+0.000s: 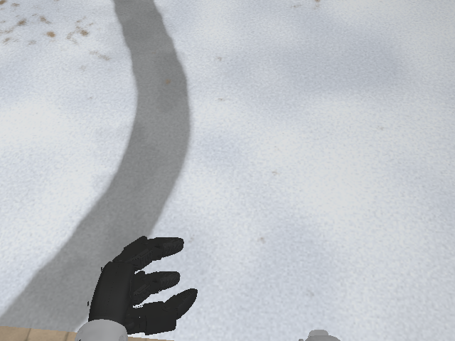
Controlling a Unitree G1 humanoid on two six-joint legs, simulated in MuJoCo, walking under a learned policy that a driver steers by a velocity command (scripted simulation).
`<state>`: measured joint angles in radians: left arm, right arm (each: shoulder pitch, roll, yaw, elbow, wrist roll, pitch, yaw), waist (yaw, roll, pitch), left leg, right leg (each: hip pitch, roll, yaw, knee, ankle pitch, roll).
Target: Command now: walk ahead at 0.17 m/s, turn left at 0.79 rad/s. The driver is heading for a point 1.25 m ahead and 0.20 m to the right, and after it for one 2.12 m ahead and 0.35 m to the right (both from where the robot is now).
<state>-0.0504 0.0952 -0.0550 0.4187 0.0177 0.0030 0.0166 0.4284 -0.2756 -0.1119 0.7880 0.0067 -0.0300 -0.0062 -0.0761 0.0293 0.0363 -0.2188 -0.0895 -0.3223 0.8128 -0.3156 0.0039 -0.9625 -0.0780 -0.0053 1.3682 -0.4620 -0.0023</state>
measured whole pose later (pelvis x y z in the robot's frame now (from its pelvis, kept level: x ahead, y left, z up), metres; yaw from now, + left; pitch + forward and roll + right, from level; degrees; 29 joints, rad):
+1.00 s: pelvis +0.20 -0.07 +0.12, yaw -13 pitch +1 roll +2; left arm 0.26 0.28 0.08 0.65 0.00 0.03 -0.07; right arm 0.24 -0.31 -0.09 0.69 -0.05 0.00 0.00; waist 0.01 0.06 -0.05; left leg -0.37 0.13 0.21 0.92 -0.55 -0.01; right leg -0.33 -0.02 -0.09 0.72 -0.44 -0.10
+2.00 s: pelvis +0.99 -0.37 +0.13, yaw +5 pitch +3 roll -1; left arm 0.19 0.28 0.03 0.71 0.06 -0.08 0.01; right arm 0.30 -0.37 -0.09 0.77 -0.01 -0.04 0.03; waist -0.02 0.05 0.02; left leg -0.45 -0.02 -0.03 1.34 -0.31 0.12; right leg -0.33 -0.06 -0.08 0.56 -0.27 0.04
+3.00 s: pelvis +1.45 -0.34 +0.14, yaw -3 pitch +2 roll +1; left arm 0.25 0.31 0.09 0.67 0.00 0.07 0.00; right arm 0.15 -0.27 -0.04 0.68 -0.03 0.04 -0.02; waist 0.02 0.02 0.06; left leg -0.53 0.01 -0.05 1.05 -0.41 -0.06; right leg -0.32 0.11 0.08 0.48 -0.18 -0.09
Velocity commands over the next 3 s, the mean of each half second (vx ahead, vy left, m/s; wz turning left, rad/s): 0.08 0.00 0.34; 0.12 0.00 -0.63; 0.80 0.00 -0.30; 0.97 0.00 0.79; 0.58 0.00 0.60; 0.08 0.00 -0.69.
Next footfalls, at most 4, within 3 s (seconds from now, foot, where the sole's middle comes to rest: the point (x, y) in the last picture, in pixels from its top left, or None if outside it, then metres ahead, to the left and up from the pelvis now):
0.44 left None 0.23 0.08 -0.63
0.96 right None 0.20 -0.15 -0.63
1.44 left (298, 230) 0.69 -0.20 -0.63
1.86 right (372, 127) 1.05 -0.52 -0.63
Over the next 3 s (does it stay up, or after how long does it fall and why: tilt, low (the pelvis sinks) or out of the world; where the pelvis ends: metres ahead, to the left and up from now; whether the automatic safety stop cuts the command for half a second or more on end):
stays up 1.45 -0.34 0.14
